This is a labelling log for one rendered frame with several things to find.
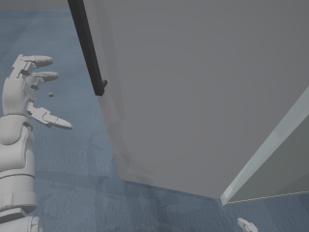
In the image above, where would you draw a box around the robot left hand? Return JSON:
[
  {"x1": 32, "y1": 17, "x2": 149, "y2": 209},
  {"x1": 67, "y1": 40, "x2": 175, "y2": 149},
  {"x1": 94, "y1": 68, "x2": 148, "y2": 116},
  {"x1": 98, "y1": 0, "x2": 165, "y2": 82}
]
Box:
[{"x1": 2, "y1": 54, "x2": 72, "y2": 130}]

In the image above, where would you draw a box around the robot right hand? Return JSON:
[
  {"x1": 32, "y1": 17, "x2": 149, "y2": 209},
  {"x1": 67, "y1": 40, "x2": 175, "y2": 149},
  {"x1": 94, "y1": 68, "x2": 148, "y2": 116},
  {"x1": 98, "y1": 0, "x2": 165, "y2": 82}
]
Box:
[{"x1": 238, "y1": 217, "x2": 258, "y2": 232}]

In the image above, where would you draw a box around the fridge door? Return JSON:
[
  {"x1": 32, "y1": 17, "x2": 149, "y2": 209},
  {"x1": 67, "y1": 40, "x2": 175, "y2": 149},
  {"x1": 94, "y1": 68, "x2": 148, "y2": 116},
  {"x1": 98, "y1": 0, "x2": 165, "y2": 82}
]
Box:
[{"x1": 83, "y1": 0, "x2": 309, "y2": 199}]

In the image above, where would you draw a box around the handle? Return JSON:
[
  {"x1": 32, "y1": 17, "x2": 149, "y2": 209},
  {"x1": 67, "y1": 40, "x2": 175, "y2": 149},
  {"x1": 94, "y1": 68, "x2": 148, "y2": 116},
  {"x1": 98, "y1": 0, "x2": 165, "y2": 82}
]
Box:
[{"x1": 68, "y1": 0, "x2": 107, "y2": 97}]

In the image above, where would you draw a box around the robot left upper arm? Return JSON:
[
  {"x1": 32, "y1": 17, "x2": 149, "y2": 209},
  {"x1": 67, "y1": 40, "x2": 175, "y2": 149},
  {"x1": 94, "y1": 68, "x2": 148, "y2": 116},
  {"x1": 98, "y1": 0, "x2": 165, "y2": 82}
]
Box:
[{"x1": 0, "y1": 216, "x2": 44, "y2": 232}]

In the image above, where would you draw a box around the left robot forearm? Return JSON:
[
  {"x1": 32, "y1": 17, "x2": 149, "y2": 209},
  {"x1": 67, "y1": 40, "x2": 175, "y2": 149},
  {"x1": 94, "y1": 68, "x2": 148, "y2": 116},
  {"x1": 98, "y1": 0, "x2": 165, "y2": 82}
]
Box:
[{"x1": 0, "y1": 115, "x2": 37, "y2": 224}]

